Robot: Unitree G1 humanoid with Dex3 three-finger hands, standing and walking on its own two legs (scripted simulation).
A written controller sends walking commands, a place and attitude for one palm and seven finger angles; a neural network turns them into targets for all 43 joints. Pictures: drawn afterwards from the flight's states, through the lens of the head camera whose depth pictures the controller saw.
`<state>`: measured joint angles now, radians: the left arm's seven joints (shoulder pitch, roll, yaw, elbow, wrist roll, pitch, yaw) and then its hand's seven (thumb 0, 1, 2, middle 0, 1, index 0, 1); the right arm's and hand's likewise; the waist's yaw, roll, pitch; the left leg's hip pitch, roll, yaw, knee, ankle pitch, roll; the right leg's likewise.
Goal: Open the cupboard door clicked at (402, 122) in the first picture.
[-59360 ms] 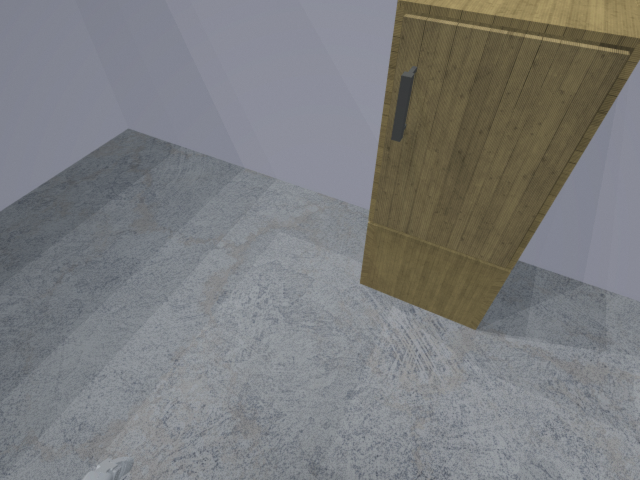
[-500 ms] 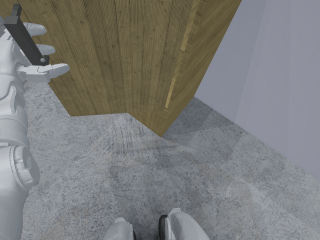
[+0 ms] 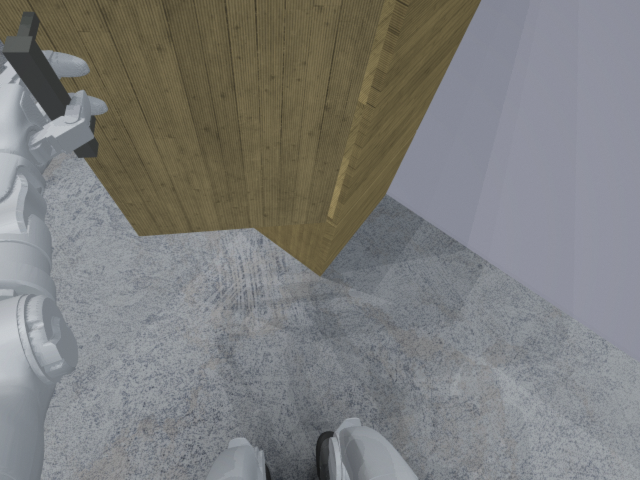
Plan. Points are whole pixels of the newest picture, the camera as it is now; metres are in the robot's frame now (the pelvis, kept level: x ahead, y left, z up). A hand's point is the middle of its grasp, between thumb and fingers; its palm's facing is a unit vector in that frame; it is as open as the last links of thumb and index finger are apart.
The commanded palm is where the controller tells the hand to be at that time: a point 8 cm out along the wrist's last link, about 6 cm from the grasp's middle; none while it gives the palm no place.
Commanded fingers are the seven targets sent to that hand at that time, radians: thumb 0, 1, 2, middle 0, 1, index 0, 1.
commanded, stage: pull the door open along its arc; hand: left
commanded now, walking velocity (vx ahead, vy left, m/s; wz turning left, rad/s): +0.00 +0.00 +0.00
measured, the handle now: (61, 92) +0.56 +0.25 +0.08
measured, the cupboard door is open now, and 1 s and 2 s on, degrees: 45 87 84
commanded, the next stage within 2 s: open thumb and fingers to let go in 0.90 s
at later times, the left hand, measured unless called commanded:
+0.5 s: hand (97, 200) +0.42 +0.20 +0.08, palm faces +0.00 -1.00 +0.01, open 5.8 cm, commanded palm +0.36 +0.25 +0.08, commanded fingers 0.00 0.90 0.90 -0.40 -1.35 -0.40 -1.35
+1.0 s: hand (216, 313) +0.29 +0.08 +0.09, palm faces +0.44 -0.90 -0.02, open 5.9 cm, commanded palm +0.25 +0.13 +0.08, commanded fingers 0.00 0.83 0.87 -0.40 -1.34 -0.40 -1.34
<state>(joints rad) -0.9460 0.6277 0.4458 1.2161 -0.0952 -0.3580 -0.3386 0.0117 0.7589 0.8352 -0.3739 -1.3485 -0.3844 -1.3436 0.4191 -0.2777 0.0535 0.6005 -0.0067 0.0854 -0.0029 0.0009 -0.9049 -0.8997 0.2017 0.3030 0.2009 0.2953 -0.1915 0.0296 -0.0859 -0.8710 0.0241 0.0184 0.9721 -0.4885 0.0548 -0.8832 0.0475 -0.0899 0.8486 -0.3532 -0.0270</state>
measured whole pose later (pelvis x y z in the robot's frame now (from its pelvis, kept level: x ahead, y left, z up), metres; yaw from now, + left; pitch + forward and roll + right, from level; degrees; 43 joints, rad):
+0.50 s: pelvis +0.01 +0.00 +0.02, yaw -2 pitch +17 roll -3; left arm -0.37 0.35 0.35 0.65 -0.24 -0.32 -0.29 0.02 0.72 0.74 -0.38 -1.35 -0.38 -1.35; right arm 0.39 -0.26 0.01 0.52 0.03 0.07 0.03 0.01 -0.91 -0.90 0.20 0.30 0.20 0.30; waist -0.10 0.04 -0.14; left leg -0.68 0.02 0.07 0.86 -0.47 0.06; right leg -0.73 0.05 -0.04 0.77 -0.34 -0.02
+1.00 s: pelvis +0.00 -0.05 +0.02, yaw +3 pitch +7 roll +0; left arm 0.12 -0.05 -0.08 0.08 0.02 -0.19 0.47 0.01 0.69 0.74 -0.38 -1.33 -0.39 -1.35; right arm 0.17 -0.17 0.03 0.53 -0.05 0.06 0.00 0.01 -0.90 -0.90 0.20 0.30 0.20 0.30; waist -0.01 0.03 -0.09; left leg -0.49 0.01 0.00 0.79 -0.43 -0.01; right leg -0.54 0.04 -0.10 0.78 -0.37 -0.08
